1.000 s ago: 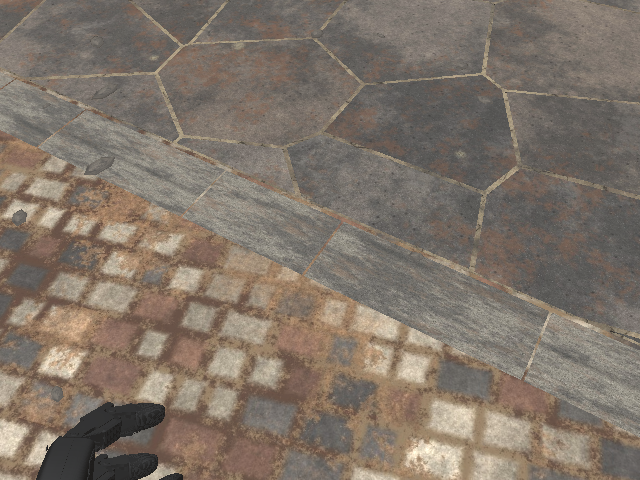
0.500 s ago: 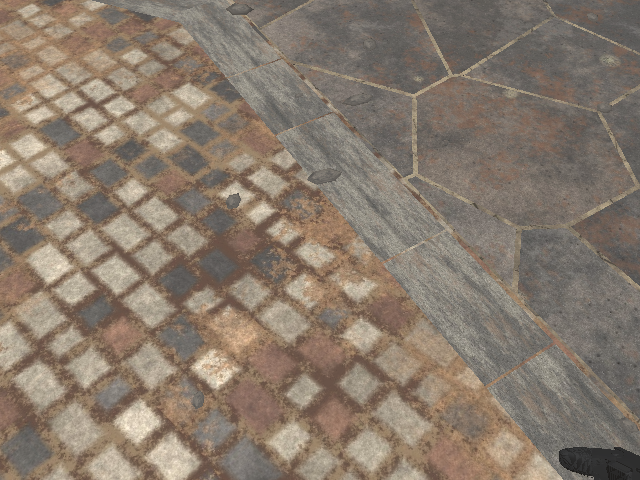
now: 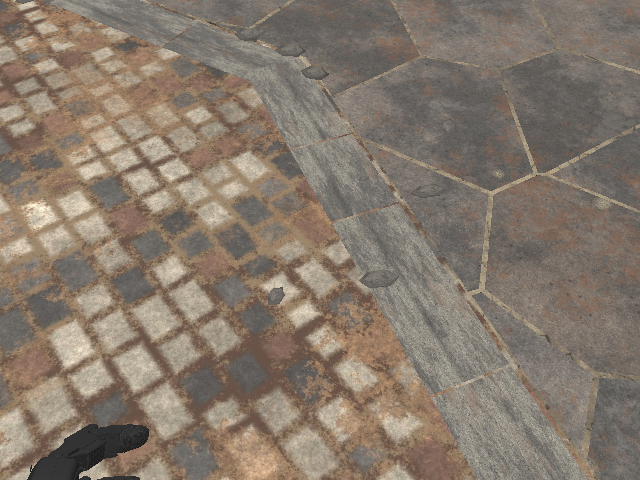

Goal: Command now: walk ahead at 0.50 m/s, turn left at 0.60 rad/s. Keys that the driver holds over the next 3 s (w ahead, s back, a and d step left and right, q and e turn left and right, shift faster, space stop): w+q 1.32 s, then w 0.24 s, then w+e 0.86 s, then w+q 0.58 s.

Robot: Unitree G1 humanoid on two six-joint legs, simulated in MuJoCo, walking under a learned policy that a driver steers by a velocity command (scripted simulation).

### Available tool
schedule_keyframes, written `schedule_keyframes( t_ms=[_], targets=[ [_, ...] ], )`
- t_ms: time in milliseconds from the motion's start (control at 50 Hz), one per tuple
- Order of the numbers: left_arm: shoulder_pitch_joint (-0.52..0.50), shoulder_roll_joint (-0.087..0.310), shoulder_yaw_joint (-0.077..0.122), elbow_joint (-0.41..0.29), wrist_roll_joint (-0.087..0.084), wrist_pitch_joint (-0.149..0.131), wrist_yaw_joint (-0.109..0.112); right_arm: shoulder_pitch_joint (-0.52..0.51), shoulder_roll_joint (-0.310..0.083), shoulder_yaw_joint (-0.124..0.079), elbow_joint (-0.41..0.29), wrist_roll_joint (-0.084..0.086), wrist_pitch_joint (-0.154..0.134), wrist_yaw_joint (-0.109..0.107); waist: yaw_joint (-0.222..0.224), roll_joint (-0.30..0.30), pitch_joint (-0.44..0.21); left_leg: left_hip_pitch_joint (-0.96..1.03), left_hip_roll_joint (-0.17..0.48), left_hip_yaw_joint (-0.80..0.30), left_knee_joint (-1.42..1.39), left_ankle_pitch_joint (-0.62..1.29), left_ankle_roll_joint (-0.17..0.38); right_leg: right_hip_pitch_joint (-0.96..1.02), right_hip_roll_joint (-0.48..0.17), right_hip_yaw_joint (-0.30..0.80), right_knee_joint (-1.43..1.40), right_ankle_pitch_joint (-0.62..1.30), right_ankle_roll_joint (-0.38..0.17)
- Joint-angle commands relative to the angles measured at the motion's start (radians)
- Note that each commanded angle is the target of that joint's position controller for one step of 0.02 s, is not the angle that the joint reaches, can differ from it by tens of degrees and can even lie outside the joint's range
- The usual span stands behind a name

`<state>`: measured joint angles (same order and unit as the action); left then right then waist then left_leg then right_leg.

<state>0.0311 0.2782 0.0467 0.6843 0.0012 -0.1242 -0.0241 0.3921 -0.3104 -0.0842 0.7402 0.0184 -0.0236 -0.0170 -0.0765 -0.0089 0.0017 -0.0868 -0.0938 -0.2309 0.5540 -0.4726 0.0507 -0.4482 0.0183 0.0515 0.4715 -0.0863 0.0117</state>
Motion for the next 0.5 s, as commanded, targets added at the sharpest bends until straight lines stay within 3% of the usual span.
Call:
schedule_keyframes(
  t_ms=[20,40,60,80,100,140,180,240,320,400,420,460,480,500],
  targets=[
    [0.339,0.299,0.095,0.024,0.018,-0.001,0.009,0.101,0.014,0.020,-0.118,0.020,-0.023,0.002,0.107,-0.343,-0.329,-0.578,-0.022,0.057,0.599,-0.140,-0.013,0.811,-0.439,0.680,-0.123,-0.285,-0.273],
    [0.312,0.200,0.074,0.009,-0.004,0.003,0.003,0.074,-0.100,0.001,-0.091,0.029,-0.022,-0.003,0.135,-0.218,-0.248,-0.698,0.066,0.031,0.720,-0.095,-0.025,0.759,-0.437,0.739,-0.182,-0.526,-0.250],
    [0.269,0.143,0.058,0.000,-0.005,0.008,0.008,-0.042,-0.153,-0.015,-0.104,0.020,-0.016,-0.003,0.161,-0.130,-0.126,-0.718,0.097,0.055,0.742,-0.001,-0.029,0.640,-0.389,0.573,-0.195,-0.483,-0.204],
    [0.216,0.125,0.047,-0.005,0.006,0.015,0.009,-0.090,-0.143,-0.016,-0.113,0.008,-0.010,-0.005,0.142,-0.066,-0.061,-0.681,0.131,0.083,0.722,0.069,-0.035,0.523,-0.346,0.440,-0.207,-0.338,-0.180],
    [0.188,0.103,0.040,0.003,0.009,0.018,0.011,-0.117,-0.130,-0.019,-0.124,-0.002,-0.009,-0.001,0.126,-0.067,-0.012,-0.661,0.157,0.082,0.677,0.117,-0.039,0.440,-0.312,0.350,-0.225,-0.228,-0.179],
    [0.173,0.086,0.035,0.017,0.012,0.013,0.017,-0.100,-0.089,-0.017,-0.126,0.012,-0.001,0.011,0.098,-0.115,0.004,-0.591,0.190,0.102,0.626,0.161,-0.040,0.361,-0.264,0.213,-0.269,-0.120,-0.166],
    [0.183,0.103,0.042,0.035,0.004,0.006,0.018,-0.119,-0.058,-0.010,-0.139,0.012,0.007,0.015,0.096,-0.100,0.016,-0.611,0.201,0.120,0.585,0.191,-0.048,0.347,-0.268,0.137,-0.300,-0.043,-0.185],
    [0.197,0.138,0.053,0.058,0.005,0.006,0.020,-0.171,-0.042,-0.003,-0.163,0.006,0.008,0.020,0.103,-0.066,0.026,-0.659,0.212,0.124,0.472,0.292,-0.064,0.377,-0.284,0.048,-0.323,0.069,-0.204],
    [0.206,0.164,0.056,0.079,0.001,0.019,0.026,-0.272,-0.024,0.009,-0.182,0.005,-0.006,0.044,0.138,-0.051,0.049,-0.609,0.199,0.185,0.251,0.478,-0.055,0.396,-0.254,-0.103,-0.324,0.157,-0.173],
    [0.265,0.197,0.065,0.113,-0.015,0.040,0.028,-0.380,-0.016,0.015,-0.225,0.009,-0.010,0.069,0.168,-0.042,0.087,-0.589,0.178,0.247,0.115,0.470,-0.023,0.480,-0.283,-0.170,-0.302,0.217,-0.155],
    [0.269,0.207,0.068,0.118,-0.021,0.047,0.028,-0.389,-0.024,0.012,-0.234,0.009,-0.009,0.074,0.161,-0.047,0.088,-0.577,0.167,0.261,0.094,0.433,-0.008,0.508,-0.293,-0.185,-0.279,0.283,-0.147],
    [0.262,0.238,0.077,0.118,-0.031,0.059,0.034,-0.354,-0.057,-0.004,-0.240,0.003,-0.004,0.077,0.118,-0.079,0.045,-0.478,0.109,0.313,0.074,0.331,0.033,0.549,-0.297,-0.224,-0.164,0.608,-0.128],
    [0.258,0.254,0.082,0.116,-0.036,0.066,0.038,-0.285,-0.087,-0.021,-0.228,0.001,0.001,0.075,0.070,-0.094,-0.003,-0.378,0.070,0.337,0.069,0.285,0.059,0.553,-0.293,-0.241,-0.046,0.766,-0.118],
    [0.243,0.252,0.080,0.111,-0.041,0.073,0.042,-0.140,-0.129,-0.047,-0.192,0.003,0.005,0.068,-0.016,-0.078,-0.079,-0.177,0.030,0.348,0.012,0.328,0.095,0.493,-0.269,-0.268,0.141,0.801,-0.094]
  ],
)
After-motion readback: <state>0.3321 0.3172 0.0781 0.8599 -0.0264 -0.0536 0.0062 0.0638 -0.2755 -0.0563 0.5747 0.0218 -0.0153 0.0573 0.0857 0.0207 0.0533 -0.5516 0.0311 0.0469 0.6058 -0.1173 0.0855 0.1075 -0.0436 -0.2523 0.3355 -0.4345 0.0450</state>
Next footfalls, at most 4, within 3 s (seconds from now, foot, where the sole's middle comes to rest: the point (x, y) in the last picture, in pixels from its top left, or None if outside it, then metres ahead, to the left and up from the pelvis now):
0.52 left None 0.39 0.18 -0.76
1.00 right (250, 372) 0.73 0.12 -0.76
1.50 left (71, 383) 0.74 0.52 -0.76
2.04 right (63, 254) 1.11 0.61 -0.76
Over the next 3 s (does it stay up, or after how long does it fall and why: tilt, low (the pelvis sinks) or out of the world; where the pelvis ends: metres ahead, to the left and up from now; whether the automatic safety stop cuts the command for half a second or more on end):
stays up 1.37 0.87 0.00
